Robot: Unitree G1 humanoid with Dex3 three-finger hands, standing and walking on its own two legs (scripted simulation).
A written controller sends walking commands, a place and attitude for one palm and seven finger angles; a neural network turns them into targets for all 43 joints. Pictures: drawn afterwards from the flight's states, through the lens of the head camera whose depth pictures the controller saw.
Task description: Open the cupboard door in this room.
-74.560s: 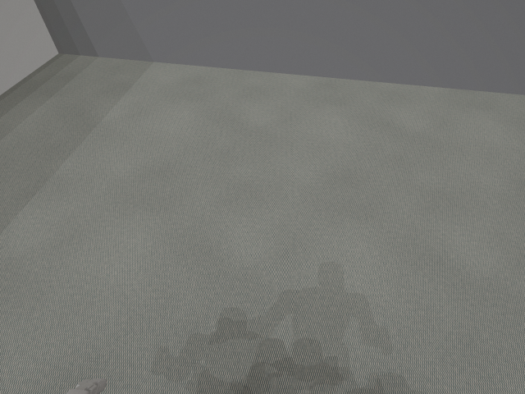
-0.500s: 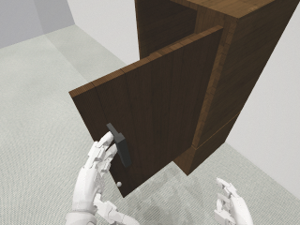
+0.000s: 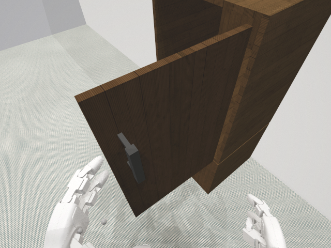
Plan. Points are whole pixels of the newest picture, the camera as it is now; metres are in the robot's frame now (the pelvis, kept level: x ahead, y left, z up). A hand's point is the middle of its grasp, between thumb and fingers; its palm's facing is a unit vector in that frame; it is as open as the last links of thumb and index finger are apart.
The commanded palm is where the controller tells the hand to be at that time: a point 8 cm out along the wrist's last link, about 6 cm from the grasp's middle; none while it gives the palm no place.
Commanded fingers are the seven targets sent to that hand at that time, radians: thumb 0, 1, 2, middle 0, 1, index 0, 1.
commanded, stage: slide the hand sideways off the handle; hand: left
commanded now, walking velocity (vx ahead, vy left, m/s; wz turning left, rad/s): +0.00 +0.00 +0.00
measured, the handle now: (131, 159) +0.28 +0.10 +0.10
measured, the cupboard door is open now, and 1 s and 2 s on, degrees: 88 88 88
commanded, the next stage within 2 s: draw the hand back to the body in 0.08 s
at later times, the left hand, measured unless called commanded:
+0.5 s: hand (81, 216) +0.16 +0.15 +0.13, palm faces -0.01 -1.00 -0.07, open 16.3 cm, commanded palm +0.12 +0.22 +0.14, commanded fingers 0.00 -0.50 0.30 -0.15 -0.30 -0.15 -0.30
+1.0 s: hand (30, 191) +0.18 +0.23 +0.17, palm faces +0.29 -0.88 -0.37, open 13.7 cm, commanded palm +0.13 +0.28 +0.20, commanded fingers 0.00 0.27 0.63 -0.18 -0.30 -0.18 -0.30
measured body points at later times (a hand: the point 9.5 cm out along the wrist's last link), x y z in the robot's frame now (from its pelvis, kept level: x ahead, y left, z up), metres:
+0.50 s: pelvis +0.00 +0.01 +0.01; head +0.00 +0.00 +0.46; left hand +0.15 +0.21 +0.13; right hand +0.18 -0.20 -0.05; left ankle +0.00 +0.12 -0.68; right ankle +0.01 -0.10 -0.68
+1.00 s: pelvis +0.01 +0.02 +0.05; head -0.01 +0.00 +0.50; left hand +0.16 +0.28 +0.19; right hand +0.20 -0.19 -0.02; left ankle +0.00 +0.12 -0.68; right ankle +0.01 -0.10 -0.68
